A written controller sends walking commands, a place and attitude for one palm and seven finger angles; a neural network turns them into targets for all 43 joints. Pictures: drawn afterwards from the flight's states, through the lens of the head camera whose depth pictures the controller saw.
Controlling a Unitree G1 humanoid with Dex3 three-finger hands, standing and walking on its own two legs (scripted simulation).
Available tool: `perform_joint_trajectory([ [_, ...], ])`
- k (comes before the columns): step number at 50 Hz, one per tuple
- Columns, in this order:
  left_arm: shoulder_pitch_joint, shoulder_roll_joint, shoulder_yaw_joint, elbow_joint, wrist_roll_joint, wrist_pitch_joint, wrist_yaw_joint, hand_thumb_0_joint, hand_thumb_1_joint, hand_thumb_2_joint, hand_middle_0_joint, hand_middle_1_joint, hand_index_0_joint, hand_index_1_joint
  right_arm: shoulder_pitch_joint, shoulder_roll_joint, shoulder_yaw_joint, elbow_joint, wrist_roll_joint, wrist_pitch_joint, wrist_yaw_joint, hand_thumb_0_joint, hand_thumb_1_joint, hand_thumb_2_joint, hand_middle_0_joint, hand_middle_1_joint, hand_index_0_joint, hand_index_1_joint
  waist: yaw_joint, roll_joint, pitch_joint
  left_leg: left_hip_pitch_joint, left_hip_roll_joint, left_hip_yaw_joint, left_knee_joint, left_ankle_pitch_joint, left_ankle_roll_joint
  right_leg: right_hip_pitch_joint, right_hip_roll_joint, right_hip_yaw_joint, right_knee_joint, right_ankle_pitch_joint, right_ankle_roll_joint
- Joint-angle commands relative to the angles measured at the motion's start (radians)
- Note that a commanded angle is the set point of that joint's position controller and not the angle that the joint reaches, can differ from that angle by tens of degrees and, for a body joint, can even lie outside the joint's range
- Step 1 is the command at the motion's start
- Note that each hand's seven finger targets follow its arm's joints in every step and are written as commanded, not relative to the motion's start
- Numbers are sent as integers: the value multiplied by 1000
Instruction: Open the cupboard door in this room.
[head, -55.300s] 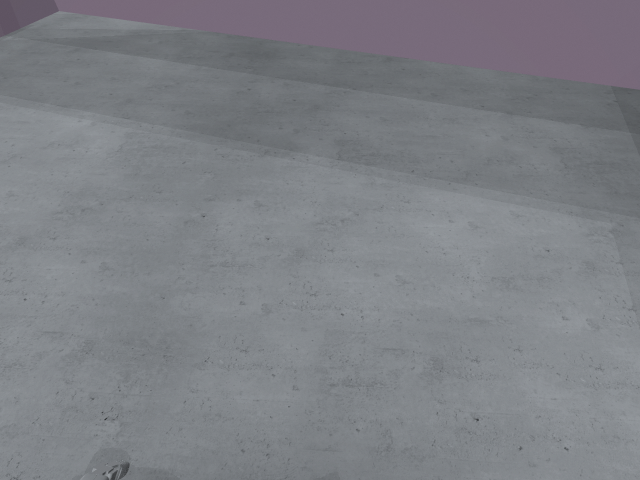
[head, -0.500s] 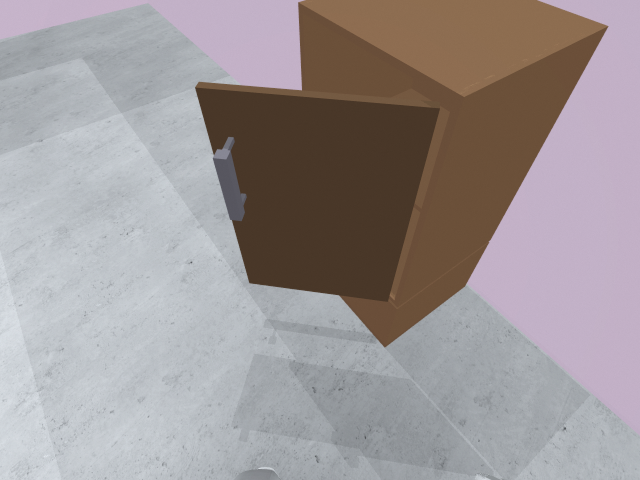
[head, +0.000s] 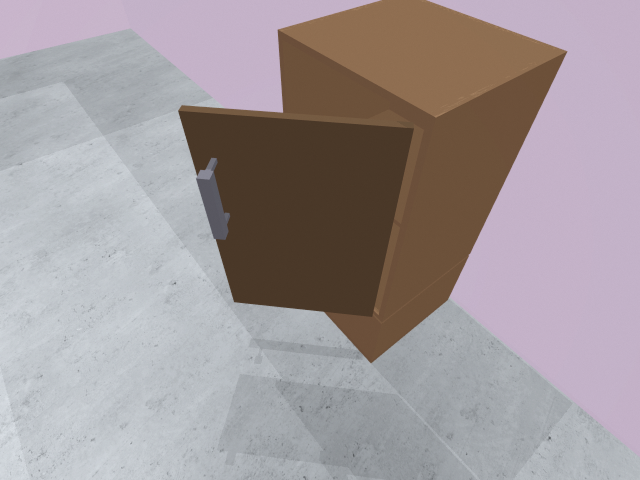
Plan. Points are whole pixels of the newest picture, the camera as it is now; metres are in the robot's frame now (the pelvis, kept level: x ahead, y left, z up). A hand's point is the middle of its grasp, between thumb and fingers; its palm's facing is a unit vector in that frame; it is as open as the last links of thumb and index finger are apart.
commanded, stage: look again from close up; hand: left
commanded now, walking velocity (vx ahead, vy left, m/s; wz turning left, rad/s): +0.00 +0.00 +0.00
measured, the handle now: (217, 199) +0.60 +0.22 -0.04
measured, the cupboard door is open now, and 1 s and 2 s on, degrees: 45 45 45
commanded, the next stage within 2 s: raise the hand with hooked fingers in 0.44 s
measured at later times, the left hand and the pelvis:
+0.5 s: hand out of the picture +0.04 +0.19 -0.17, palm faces +0.01 -0.97 -0.22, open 7.4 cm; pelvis +0.03 +0.00 +0.01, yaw +0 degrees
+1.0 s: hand (160, 462) +0.16 +0.21 -0.07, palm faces -0.01 -1.00 -0.01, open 8.8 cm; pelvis -0.02 -0.01 -0.10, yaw +0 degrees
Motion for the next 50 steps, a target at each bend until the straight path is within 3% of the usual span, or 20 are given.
perform_joint_trajectory([
  [1, 59, 114, 17, -17, -5, -27, 11, 0, 900, 900, -200, -300, -200, -300, -18, -109, -13, -36, 5, -37, -9, 0, -900, -900, 200, 300, 200, 300, 29, -5, 6, 80, 75, -85, -104, 75, 45, -41, -75, 81, -140, 106, -35],
  [26, 23, 167, 19, 43, 3, -34, 7, 0, 900, 900, -200, -300, -200, -300, -163, -179, -21, -5, 8, -40, -14, 0, -900, -900, 200, 300, 200, 300, 29, -25, -3, 195, 81, -71, -114, 211, 45, -10, -102, 86, -174, 280, -18],
  [27, 117, 101, 4, 54, 9, -45, 50, 0, 900, 900, -200, -300, -200, -300, -205, -157, -20, -77, 15, -34, -8, 0, -900, -900, 200, 300, 200, 300, 51, -27, 62, 131, 76, -27, 88, 200, 13, -58, -147, 170, -233, 543, 24],
  [28, -629, 380, 176, -1476, -194, -251, 37, 0, 877, 890, -202, -315, -202, -315, -116, -284, -52, -379, 64, -171, -51, 0, -900, -900, 200, 300, 200, 300, -79, 127, -439, 408, -28, -20, -51, 348, 43, 17, -58, -2, -65, 585, -19],
  [29, -132, 303, 190, -1215, -126, -216, 62, 0, 853, 880, -203, -330, -203, -330, -186, -205, -23, -346, 52, -263, -95, 0, -900, -900, 200, 300, 200, 300, 44, 263, -439, 539, 28, -40, -75, 495, 53, -53, -3, -46, 42, 380, -28],
  [30, 138, 84, 52, -1040, -151, -98, 72, 0, 830, 870, -205, -345, -205, -345, -178, -166, -36, -333, 68, -287, -88, 0, -900, -900, 200, 300, 200, 300, 7, 240, -301, 418, 24, -53, -77, 482, 36, -137, 4, -89, 71, 174, -7],
  [31, 88, -17, 32, -1009, -181, -101, 51, 0, 807, 860, -207, -360, -207, -360, -144, -172, -48, -337, 74, -287, -79, 0, -900, -900, 200, 300, 200, 300, -29, 92, -153, 321, 28, -62, -46, 396, 32, -206, 2, -90, 36, 154, 3],
  [32, -2, 48, 83, -1018, -190, -149, 28, 0, 783, 850, -208, -375, -208, -375, -165, -207, -68, -382, 57, -288, -78, 0, -900, -900, 200, 300, 200, 300, -44, -10, -46, 181, 14, -73, 9, 239, 27, -270, 5, -98, 0, 146, 7],
  [33, 42, 70, 136, -904, -190, -202, -6, 0, 760, 840, -210, -390, -210, -390, -167, -221, -81, -390, 41, -279, -78, 0, -900, -900, 200, 300, 200, 300, -50, -144, -25, 68, -3, -63, 68, 132, 23, -337, 6, -105, 0, 151, 11],
  [34, 157, 35, 156, -795, -206, -270, -58, 0, 737, 830, -212, -405, -212, -405, -177, -211, -87, -414, 30, -274, -73, 0, -900, -900, 200, 300, 200, 300, -16, -225, -23, -32, -12, -63, 124, 101, 17, -389, 12, -113, 58, 152, 11],
  [35, 294, 19, 172, -720, -207, -334, -123, 0, 713, 820, -213, -420, -213, -420, -198, -200, -95, -444, 34, -274, -58, 0, -900, -900, 200, 300, 200, 300, 38, -190, -43, -85, -25, -44, 177, 141, 10, -391, 10, -109, 122, 220, 3],
  [36, 339, 26, 199, -705, -226, -409, -190, 0, 690, 810, -215, -435, -215, -435, -214, -198, -102, -462, 25, -269, -43, 0, -900, -900, 200, 300, 200, 300, 65, -220, -128, -151, -24, -35, 233, 150, 0, -411, 13, -104, 204, 248, 0],
  [37, 326, 32, 198, -714, -237, -483, -260, 0, 667, 800, -217, -450, -217, -450, -240, -202, -108, -492, 22, -270, -31, 0, -900, -900, 200, 300, 200, 300, 74, -218, -162, -215, -28, -27, 290, 128, -2, -449, 13, -88, 268, 256, 0],
  [38, 294, 61, 217, -726, -248, -551, -328, 0, 643, 790, -218, -465, -218, -465, -258, -202, -112, -520, 25, -275, -19, 0, -900, -900, 200, 300, 200, 300, 81, -157, -196, -265, -32, -24, 335, 91, -6, -482, 8, -70, 314, 228, -5],
  [40, 253, 187, 311, -741, -274, -649, -458, 0, 597, 770, -222, -495, -222, -495, -263, -209, -118, -567, 34, -283, 0, 0, -900, -900, 200, 300, 200, 300, 93, -30, -258, -332, -31, -31, 422, 62, -6, -509, -4, -14, 388, 214, -18],
  [42, 177, 215, 347, -844, -339, -654, -535, 0, 550, 750, -225, -525, -225, -525, -270, -212, -117, -639, 47, -283, -2, 0, -900, -900, 200, 300, 200, 300, 86, 4, -371, -353, -32, -16, 473, 11, 10, -537, -4, 23, 410, 128, -9],
  [43, 118, 214, 358, -865, -377, -629, -547, 0, 527, 740, -227, -540, -227, -540, -271, -206, -112, -658, 56, -280, -6, 0, -900, -900, 200, 300, 200, 300, 78, 26, -366, -398, -35, -10, 473, -106, 7, -573, -5, 42, 384, -78, -9],
  [45, -6, 247, 371, -1009, -425, -612, -539, 0, 480, 720, -230, -570, -230, -570, -248, -210, -104, -684, 58, -280, -34, 0, -900, -900, 200, 300, 200, 300, 54, -7, -346, -419, -17, -34, 527, -144, 22, -621, 4, 88, 365, -154, 1],
  [48, -121, 259, 342, -1156, -404, -607, -502, 0, 410, 690, -235, -615, -235, -615, -198, -197, -86, -668, 53, -281, -63, 0, -900, -900, 200, 300, 200, 300, 12, 77, -378, -417, 0, -40, 565, -136, 35, -646, 6, 109, 366, -145, 6],
  [50, -197, 253, 287, -1190, -383, -596, -490, 0, 363, 670, -238, -645, -238, -645, -181, -207, -74, -650, 50, -288, -80, 0, -900, -900, 200, 300, 200, 300, -24, 67, -339, -426, 13, -62, 574, -170, 43, -712, 27, 90, 380, -189, 2],
])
